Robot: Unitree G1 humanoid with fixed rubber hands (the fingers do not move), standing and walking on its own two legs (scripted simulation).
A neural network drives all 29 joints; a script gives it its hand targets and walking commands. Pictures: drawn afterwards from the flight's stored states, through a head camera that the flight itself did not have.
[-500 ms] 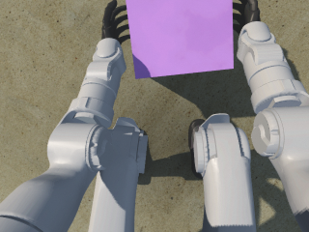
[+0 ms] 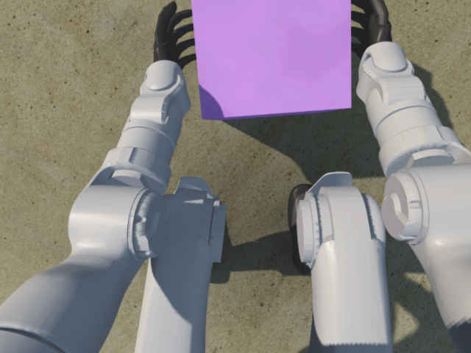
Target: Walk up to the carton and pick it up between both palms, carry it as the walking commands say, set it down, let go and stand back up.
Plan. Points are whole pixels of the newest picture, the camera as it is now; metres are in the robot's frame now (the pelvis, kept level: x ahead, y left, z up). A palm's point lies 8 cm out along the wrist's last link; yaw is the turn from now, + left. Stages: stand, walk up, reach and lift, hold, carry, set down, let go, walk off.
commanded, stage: set down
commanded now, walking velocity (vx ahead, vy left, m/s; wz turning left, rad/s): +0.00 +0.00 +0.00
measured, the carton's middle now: (267, 52) +0.52 -0.05 -0.25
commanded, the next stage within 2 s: none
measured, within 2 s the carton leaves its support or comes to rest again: neither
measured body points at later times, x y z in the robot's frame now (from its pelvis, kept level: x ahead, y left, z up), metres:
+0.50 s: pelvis +0.00 +0.00 +0.00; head +0.35 -0.03 +0.28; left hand +0.51 +0.10 -0.18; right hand +0.51 -0.20 -0.19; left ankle +0.11 +0.12 -0.33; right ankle +0.12 -0.13 -0.33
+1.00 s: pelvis +0.00 +0.00 +0.01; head +0.36 -0.03 +0.27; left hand +0.49 +0.14 -0.19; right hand +0.49 -0.24 -0.19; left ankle +0.10 +0.12 -0.33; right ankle +0.12 -0.13 -0.33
